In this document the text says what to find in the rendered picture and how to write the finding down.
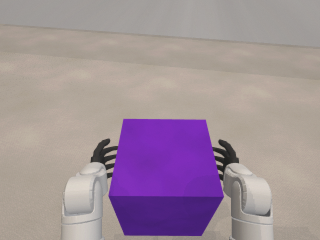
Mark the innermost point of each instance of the right robot hand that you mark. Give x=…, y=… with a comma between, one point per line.
x=229, y=156

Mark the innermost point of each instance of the carton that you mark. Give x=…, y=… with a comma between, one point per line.
x=165, y=180

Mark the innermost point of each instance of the robot right forearm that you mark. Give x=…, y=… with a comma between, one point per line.
x=251, y=204

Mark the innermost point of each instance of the robot left forearm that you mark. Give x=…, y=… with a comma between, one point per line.
x=82, y=203

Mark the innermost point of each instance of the left robot hand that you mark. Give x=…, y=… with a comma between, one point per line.
x=100, y=152

